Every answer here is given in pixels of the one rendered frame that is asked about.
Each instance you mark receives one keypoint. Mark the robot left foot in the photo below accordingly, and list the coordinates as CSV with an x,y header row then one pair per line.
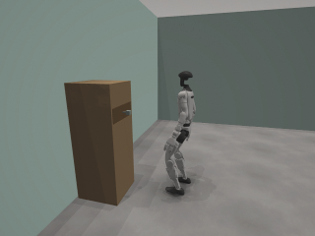
x,y
174,191

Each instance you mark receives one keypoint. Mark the handle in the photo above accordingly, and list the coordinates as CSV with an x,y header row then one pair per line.
x,y
128,112

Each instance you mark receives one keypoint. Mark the right robot forearm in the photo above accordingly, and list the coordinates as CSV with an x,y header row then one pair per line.
x,y
190,121

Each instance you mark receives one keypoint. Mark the left robot forearm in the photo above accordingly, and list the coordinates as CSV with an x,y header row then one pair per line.
x,y
179,125

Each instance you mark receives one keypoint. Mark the robot left thigh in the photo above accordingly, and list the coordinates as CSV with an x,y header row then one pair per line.
x,y
180,139

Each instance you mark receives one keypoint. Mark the right robot upper arm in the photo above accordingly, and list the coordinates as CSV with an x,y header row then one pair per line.
x,y
194,107

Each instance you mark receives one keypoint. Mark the cabinet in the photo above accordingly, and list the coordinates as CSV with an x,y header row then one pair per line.
x,y
102,151

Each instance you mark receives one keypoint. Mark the left robot hand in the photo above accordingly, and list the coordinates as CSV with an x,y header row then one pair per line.
x,y
171,141

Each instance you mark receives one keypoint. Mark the drawer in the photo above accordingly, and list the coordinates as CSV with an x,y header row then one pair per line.
x,y
117,112

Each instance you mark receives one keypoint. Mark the left robot upper arm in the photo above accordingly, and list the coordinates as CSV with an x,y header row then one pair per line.
x,y
182,96

